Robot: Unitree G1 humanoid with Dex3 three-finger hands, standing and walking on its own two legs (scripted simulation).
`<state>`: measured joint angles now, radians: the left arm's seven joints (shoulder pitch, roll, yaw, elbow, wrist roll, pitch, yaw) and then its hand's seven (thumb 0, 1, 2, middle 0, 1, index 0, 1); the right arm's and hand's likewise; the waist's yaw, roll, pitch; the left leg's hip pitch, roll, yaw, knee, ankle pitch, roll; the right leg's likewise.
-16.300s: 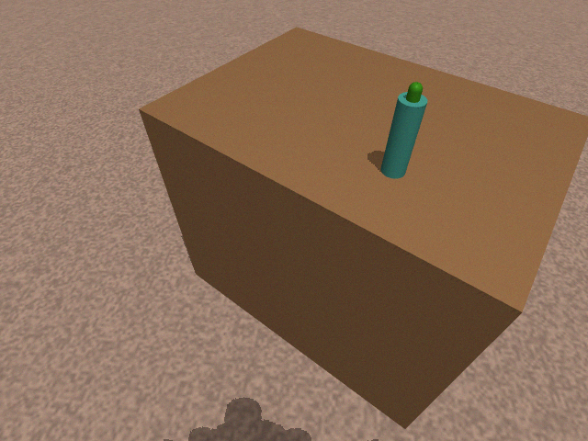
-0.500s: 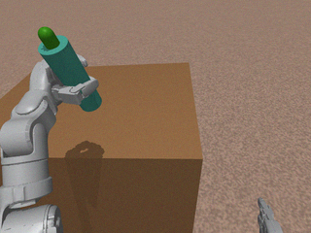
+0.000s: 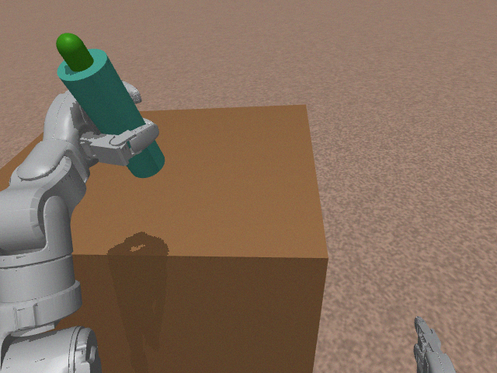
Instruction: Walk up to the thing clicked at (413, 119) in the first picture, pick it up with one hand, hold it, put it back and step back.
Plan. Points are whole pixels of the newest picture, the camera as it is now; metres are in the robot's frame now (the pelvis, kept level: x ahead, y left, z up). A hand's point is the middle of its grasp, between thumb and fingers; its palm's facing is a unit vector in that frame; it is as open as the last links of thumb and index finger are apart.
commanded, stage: hold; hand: left
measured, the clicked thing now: (114, 113) +0.33 +0.16 +0.32
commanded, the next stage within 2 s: crouch in 1.98 s
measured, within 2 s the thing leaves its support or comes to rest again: neither
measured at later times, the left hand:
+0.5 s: hand (122, 129) +0.33 +0.16 +0.30, palm faces +0.07 -1.00 -0.02, open 7.8 cm
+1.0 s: hand (124, 123) +0.34 +0.16 +0.30, palm faces +0.06 -1.00 -0.01, open 7.8 cm
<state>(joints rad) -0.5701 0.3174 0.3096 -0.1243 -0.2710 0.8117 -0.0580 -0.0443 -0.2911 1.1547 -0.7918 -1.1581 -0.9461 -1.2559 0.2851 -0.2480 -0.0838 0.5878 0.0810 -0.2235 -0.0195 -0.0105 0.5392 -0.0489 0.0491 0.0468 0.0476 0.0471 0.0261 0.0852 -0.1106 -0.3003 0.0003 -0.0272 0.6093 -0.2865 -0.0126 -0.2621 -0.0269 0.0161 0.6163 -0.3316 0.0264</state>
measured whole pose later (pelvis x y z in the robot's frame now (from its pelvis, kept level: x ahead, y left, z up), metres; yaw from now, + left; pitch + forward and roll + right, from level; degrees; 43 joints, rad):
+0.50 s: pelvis +0.00 +0.00 +0.00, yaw +0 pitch -1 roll +0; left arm -0.56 0.33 0.31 -0.14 -0.28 0.83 -0.05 -0.04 -0.29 1.15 -0.79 -1.16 -0.94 -1.26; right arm 0.28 -0.25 -0.08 0.61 0.08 -0.24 -0.03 -0.01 0.54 -0.05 0.05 0.05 0.05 0.05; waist 0.03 0.09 -0.11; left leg -0.31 0.00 -0.03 0.62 -0.28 -0.01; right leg -0.27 -0.03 0.02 0.63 -0.33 0.03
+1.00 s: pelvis -0.01 +0.00 +0.00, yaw +0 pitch -1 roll +0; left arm -0.62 0.33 0.31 -0.07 -0.27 0.84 -0.05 -0.04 -0.29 1.16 -0.78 -1.17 -0.94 -1.26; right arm 0.28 -0.24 -0.06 0.61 0.08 -0.26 -0.03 -0.01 0.54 -0.05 0.05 0.05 0.05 0.05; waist 0.03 0.08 -0.11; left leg -0.32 0.00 -0.02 0.62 -0.28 -0.01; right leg -0.28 -0.03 0.02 0.63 -0.32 0.03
